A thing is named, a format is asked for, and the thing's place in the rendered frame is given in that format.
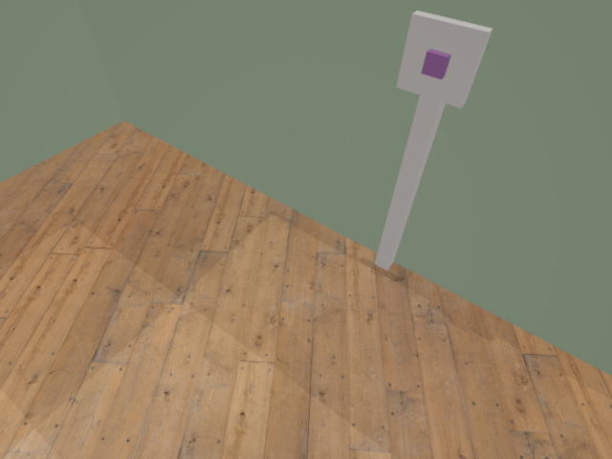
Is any button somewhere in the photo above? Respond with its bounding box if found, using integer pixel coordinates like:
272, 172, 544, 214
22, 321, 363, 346
421, 49, 451, 79

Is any panel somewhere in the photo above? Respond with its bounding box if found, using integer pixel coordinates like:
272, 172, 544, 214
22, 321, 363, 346
375, 11, 492, 271

